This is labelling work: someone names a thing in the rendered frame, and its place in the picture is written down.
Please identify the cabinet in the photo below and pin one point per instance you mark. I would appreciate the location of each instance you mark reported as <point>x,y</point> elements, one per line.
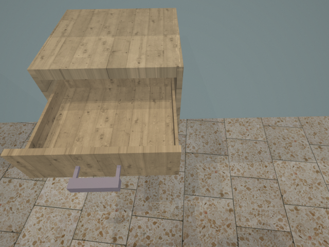
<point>111,44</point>

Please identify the drawer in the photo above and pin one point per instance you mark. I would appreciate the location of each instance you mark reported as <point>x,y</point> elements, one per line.
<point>98,124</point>

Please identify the handle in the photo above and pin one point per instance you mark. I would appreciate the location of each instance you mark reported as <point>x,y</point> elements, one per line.
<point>76,184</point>

